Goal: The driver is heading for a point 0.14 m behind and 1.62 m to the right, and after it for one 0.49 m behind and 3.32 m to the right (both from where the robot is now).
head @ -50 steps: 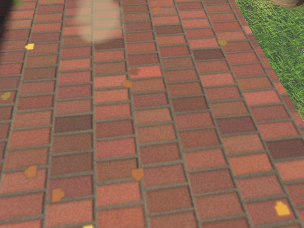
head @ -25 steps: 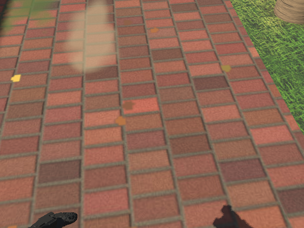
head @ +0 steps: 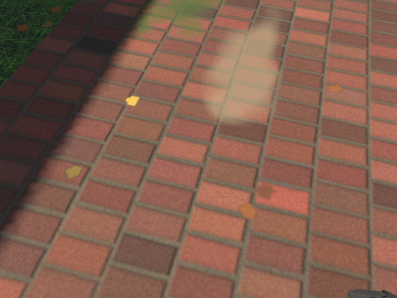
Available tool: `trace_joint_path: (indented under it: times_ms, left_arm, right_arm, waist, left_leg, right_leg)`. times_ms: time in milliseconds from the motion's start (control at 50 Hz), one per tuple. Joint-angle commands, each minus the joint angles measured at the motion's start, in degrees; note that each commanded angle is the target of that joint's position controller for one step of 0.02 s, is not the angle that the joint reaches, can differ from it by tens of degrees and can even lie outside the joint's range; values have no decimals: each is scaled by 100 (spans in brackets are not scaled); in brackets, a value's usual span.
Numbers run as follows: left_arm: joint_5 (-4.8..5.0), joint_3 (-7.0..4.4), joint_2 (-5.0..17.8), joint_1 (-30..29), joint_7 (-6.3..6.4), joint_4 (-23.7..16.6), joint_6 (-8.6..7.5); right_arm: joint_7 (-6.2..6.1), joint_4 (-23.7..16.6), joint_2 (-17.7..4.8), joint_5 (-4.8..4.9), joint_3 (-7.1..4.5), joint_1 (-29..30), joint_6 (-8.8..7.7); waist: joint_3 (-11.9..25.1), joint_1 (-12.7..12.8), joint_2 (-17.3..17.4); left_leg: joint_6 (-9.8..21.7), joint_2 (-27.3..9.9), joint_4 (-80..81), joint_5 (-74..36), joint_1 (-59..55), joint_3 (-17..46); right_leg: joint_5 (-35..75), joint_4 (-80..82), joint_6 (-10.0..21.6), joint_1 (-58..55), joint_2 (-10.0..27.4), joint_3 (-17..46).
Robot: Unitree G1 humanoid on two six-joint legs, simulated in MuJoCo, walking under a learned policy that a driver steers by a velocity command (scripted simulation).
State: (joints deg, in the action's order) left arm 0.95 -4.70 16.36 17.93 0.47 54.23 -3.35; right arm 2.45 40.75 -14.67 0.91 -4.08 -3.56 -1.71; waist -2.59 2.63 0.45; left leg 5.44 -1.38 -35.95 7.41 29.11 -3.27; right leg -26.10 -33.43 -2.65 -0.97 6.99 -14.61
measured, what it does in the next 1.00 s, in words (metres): walks ahead, turning right: right foot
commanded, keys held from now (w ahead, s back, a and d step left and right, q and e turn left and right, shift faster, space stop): w+e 0.98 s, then e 0.02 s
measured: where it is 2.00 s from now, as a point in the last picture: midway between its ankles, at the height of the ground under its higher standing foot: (268, 225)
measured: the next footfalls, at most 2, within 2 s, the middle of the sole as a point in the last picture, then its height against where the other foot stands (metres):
right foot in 0.56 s outside the picture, level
left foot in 1.02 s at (234, 208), level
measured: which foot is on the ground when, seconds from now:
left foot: down 0.00-0.56, up 0.58-1.00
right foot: down 0.00-0.00, up 0.02-0.54, down 0.56-1.00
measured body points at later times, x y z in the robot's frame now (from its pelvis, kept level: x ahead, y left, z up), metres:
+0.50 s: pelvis +0.26 -0.02 +0.01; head +0.29 -0.03 +0.46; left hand +0.49 +0.18 -0.10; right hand +0.22 -0.29 -0.13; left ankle +0.11 +0.09 -0.72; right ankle +0.40 -0.16 -0.69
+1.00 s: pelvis +0.55 -0.10 +0.02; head +0.57 -0.12 +0.46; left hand +0.72 +0.14 -0.10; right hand +0.65 -0.42 -0.06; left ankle +0.75 -0.06 -0.71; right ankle +0.40 -0.14 -0.72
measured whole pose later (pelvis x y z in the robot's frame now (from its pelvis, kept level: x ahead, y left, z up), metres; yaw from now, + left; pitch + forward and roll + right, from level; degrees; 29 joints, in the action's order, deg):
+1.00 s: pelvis +0.55 -0.10 +0.02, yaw -30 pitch +3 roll +0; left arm 1.4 -5.0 16.0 20.3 0.9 44.8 -2.2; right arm 1.0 41.5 -15.1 0.3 -3.0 0.0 -6.8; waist -0.6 5.0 1.8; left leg -1.4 -0.2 -26.6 0.7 29.1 4.2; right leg -23.0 -26.3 3.7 4.8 -6.3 11.8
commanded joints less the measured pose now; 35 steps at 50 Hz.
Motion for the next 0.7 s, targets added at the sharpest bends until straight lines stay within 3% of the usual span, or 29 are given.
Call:
trace_joint_path:
  times_ms: [20, 40, 60, 80, 100, 120, 140, 200, 260, 340, 420, 440, 480, 520, 540, 560, 580, 600, 620, 640, 660, 700]
  left_arm:
    - [43, 118, 296, 284, -100, -350, -305]
    - [315, -33, 743, -383, -127, -495, -360]
    - [310, -18, 674, -627, -111, -582, -376]
    - [171, -36, 627, -667, -63, -513, -345]
    - [111, -76, 601, -494, -35, -416, -245]
    - [128, -80, 527, -272, -37, -337, -142]
    - [127, -75, 433, -136, -37, -269, -56]
    - [122, -76, 288, -396, -12, -314, 66]
    - [66, -67, 207, -723, -47, -429, 45]
    - [18, 21, 59, -1358, -171, -665, 21]
    - [22, 86, -11, -1898, -328, -1015, 14]
    - [28, 86, -3, -1956, -375, -1099, 13]
    - [46, 24, 133, -1800, -434, -1205, 26]
    - [85, -150, 471, -979, -433, -1119, 60]
    - [89, -324, 791, -85, -372, -923, 65]
    - [54, -496, 1290, 660, -228, -782, 132]
    - [67, -536, 1706, 363, -214, -928, 77]
    - [-10, -373, 1221, 555, -231, -961, 26]
    - [-34, -293, 884, 370, -223, -965, -40]
    - [11, -231, 682, -55, -241, -1036, -94]
    - [25, -166, 466, -415, -227, -1123, -113]
    - [-31, -131, 470, -617, -164, -1269, -121]
  right_arm:
    - [-150, 202, -1579, -49, -455, -2434, -84]
    - [-96, 239, -1210, -101, -332, -2152, -170]
    - [-91, 254, -1049, -96, -288, -1779, -216]
    - [-84, 248, -810, -87, -224, -1333, -246]
    - [-84, 224, -569, -120, -160, -1045, -283]
    - [-88, 253, -527, -160, -161, -947, -336]
    - [-96, 289, -480, -162, -161, -895, -401]
    - [-190, 471, -534, -220, -187, -1033, -490]
    - [-289, 606, -557, -224, -184, -1204, -485]
    - [-370, 741, -672, -171, -202, -1330, -452]
    - [-403, 939, -742, -93, -239, -1656, -309]
    - [-411, 953, -779, -70, -249, -1647, -261]
    - [-449, 911, -955, -34, -286, -1499, -181]
    - [-488, 855, -1149, -7, -320, -1325, -97]
    - [-490, 811, -1184, 31, -310, -1152, -86]
    - [-483, 706, -1012, -67, -240, -1189, -157]
    - [-375, 399, -110, -158, 27, -1660, -361]
    - [-266, 290, -577, 73, -36, -1060, -635]
    - [-218, 151, -731, 244, -66, -633, -747]
    - [-250, 181, -687, 160, -62, -584, -780]
    - [-299, 247, -769, -22, -122, -560, -741]
    - [-302, 245, -762, -110, -168, -742, -581]
  waist:
    - [2542, -971, 1104]
    - [1824, -1074, 535]
    - [1194, -875, 481]
    - [838, -645, 279]
    - [617, -432, 413]
    - [593, -294, 644]
    - [549, -216, 551]
    - [249, -212, 281]
    - [83, -303, 281]
    - [-218, -515, 222]
    - [-429, -682, 172]
    - [-421, -651, 201]
    - [-161, -431, 391]
    - [395, 96, 608]
    - [858, 606, 479]
    - [1331, 834, -265]
    - [1842, 74, -1615]
    - [2222, 466, -848]
    - [1509, 448, -594]
    - [961, 122, -6]
    - [720, -85, 84]
    - [571, -355, -36]
  left_leg:
    - [1717, -2291, 1719, 621, -5141, 4742]
    - [1316, -2106, 1820, 316, -4615, 3797]
    - [1044, -1890, 1805, -88, -3796, 2813]
    - [827, -1634, 1908, -364, -3077, 2168]
    - [650, -1413, 2144, -484, -2562, 1628]
    - [630, -1376, 2341, -590, -2205, 1398]
    - [624, -1318, 2467, -842, -2119, 1133]
    - [532, -1227, 2710, -1255, -2128, 463]
    - [426, -1197, 2844, -1248, -2386, 38]
    - [303, -1250, 3016, -1206, -2651, -453]
    - [278, -1500, 2672, -1903, -3500, -736]
    - [250, -1542, 2498, -2324, -3637, -813]
    - [144, -1546, 1889, -4166, -3738, -979]
    - [15, -1489, 583, -5667, -3659, -1045]
    - [-164, -1266, -637, -5297, -3135, -1129]
    - [-437, -926, -2466, -2955, -1687, -1103]
    - [-815, 497, -4586, 2393, 844, -258]
    - [-612, 339, -4928, 2453, 1501, 984]
    - [-430, 32, -4623, 1997, 1800, 981]
    - [-386, -248, -3983, 1584, 1566, 942]
    - [-430, -422, -3451, 1380, 1169, 892]
    - [-582, -531, -2970, 1157, 602, 870]
  right_leg:
    - [-938, -4418, 307, 3903, -686, 1595]
    - [-601, -4683, 400, 4365, -454, 1952]
    - [-88, -4352, 477, 4418, -179, 1904]
    - [363, -3940, 471, 4179, 66, 1900]
    - [771, -3699, 475, 3843, 210, 1963]
    - [1027, -3622, 443, 3493, 266, 2004]
    - [1186, -3530, 410, 3423, 265, 2014]
    - [1806, -3019, 341, 3880, 177, 2136]
    - [2617, -2123, 312, 4222, 49, 2186]
    - [3218, -1002, 390, 4226, -47, 1740]
    - [2783, -458, 577, 4568, -136, 1380]
    - [2552, -376, 643, 4508, -202, 1248]
    - [2018, -334, 842, 3875, -523, 878]
    - [1509, -381, 1115, 2686, -948, 629]
    - [1874, 98, 1339, 1330, -1150, 705]
    - [1782, 345, 1676, -310, -379, 2087]
    - [1111, 1126, 2940, -2034, 1089, 5655]
    - [893, 1735, 2835, -2284, 1176, 6156]
    - [1224, 1721, 2525, -1745, 1008, 5227]
    - [1834, 1711, 2285, -809, 724, 4489]
    - [2355, 1766, 2129, -87, 493, 3954]
    - [2862, 1994, 2106, 720, 299, 3625]
Over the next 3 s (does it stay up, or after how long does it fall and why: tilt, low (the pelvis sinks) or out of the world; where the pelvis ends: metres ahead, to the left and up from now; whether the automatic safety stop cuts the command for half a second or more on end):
stays up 0.71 -0.45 0.03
